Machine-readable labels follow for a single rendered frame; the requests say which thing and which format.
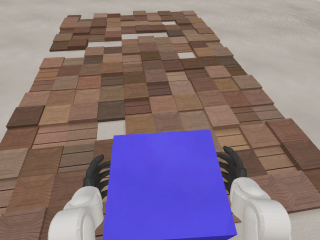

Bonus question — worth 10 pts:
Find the right robot hand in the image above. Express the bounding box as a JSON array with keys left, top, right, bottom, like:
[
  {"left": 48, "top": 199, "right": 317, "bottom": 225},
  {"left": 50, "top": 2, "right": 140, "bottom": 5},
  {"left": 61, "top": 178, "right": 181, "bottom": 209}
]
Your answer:
[{"left": 216, "top": 146, "right": 247, "bottom": 194}]

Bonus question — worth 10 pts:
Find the robot right forearm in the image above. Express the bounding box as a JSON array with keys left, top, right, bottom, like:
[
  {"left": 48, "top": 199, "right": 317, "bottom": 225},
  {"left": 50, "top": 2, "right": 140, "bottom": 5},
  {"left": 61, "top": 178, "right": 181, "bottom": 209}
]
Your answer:
[{"left": 229, "top": 177, "right": 292, "bottom": 240}]

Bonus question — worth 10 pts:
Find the left robot hand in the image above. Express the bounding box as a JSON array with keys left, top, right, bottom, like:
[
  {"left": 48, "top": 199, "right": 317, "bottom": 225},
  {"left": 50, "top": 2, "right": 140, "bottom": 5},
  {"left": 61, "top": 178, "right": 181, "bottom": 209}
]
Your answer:
[{"left": 82, "top": 154, "right": 111, "bottom": 199}]

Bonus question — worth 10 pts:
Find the robot left forearm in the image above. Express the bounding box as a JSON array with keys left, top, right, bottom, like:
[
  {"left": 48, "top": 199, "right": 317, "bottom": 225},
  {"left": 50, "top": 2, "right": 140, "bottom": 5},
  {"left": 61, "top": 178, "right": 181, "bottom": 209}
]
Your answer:
[{"left": 48, "top": 186, "right": 104, "bottom": 240}]

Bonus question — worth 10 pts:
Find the carton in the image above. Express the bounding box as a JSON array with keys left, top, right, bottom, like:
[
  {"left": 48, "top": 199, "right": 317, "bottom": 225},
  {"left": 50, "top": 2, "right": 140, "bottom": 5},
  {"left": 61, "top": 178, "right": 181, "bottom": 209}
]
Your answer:
[{"left": 102, "top": 129, "right": 238, "bottom": 240}]

